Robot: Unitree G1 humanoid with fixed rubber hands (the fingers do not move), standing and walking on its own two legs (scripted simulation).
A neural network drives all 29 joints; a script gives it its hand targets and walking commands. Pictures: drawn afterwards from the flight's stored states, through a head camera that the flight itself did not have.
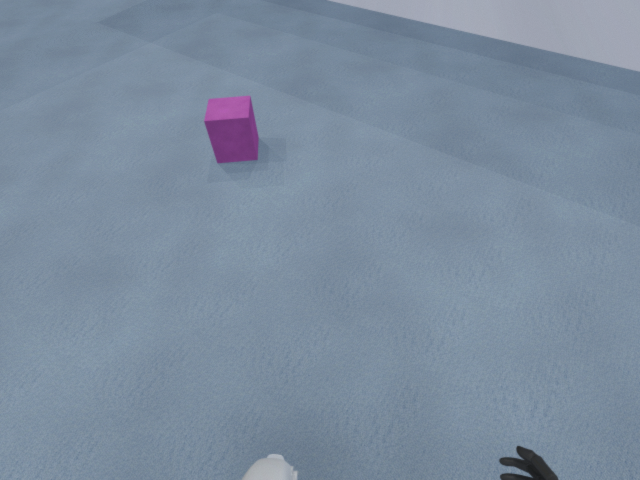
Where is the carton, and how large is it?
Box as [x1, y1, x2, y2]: [204, 96, 258, 162]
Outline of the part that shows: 249,96 214,98 208,100 204,121 217,162 257,159 258,137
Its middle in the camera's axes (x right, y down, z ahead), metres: -0.45 -0.57 +1.97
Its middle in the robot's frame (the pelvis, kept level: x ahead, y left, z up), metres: +1.75 +0.57 -0.66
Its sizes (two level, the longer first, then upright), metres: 0.210 0.200 0.250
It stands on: the floor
